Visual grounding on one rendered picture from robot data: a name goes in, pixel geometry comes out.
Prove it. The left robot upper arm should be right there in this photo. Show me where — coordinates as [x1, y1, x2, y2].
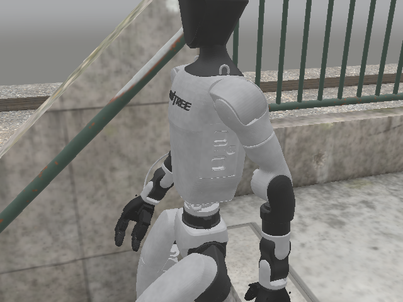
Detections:
[209, 76, 293, 202]

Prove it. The robot right forearm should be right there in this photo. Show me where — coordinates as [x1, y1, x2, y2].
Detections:
[140, 151, 174, 205]

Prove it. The left robot hand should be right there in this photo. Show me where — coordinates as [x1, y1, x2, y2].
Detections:
[244, 282, 291, 302]

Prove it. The right robot thigh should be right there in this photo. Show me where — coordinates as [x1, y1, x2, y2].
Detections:
[136, 208, 179, 299]

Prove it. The right robot hand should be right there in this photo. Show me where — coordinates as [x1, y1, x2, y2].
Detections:
[115, 195, 155, 252]

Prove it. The right robot upper arm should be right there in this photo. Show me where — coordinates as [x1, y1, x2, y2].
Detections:
[171, 64, 190, 84]

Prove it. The robot left forearm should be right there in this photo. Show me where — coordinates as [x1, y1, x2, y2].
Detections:
[259, 175, 295, 290]

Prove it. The humanoid robot head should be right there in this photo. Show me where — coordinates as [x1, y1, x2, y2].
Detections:
[178, 0, 249, 77]

